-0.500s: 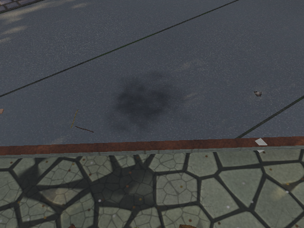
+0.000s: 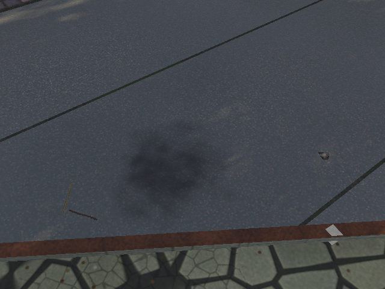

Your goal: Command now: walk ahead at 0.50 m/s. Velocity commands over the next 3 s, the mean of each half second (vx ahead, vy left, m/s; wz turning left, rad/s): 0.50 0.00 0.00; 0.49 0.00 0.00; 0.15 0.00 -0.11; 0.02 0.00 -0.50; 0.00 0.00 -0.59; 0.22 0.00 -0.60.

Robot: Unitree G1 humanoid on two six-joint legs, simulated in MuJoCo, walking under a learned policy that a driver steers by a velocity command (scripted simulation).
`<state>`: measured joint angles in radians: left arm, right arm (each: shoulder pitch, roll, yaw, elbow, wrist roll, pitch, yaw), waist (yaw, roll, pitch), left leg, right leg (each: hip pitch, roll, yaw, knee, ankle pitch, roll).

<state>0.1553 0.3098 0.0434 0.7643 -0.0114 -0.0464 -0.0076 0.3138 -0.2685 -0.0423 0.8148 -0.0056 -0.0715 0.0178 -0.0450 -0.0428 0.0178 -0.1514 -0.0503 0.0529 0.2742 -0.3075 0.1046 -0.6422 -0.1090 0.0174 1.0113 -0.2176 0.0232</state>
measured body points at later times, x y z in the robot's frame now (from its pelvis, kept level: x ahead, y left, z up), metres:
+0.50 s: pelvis +0.24 -0.07 +0.02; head +0.26 -0.09 +0.47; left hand +0.26 +0.20 -0.10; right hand +0.42 -0.33 -0.09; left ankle +0.35 +0.11 -0.65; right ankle +0.23 -0.16 -0.73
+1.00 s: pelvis +0.50 -0.01 +0.03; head +0.52 +0.00 +0.48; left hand +0.62 +0.27 -0.09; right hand +0.58 -0.28 -0.09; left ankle +0.51 +0.10 -0.72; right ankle +0.54 -0.15 -0.64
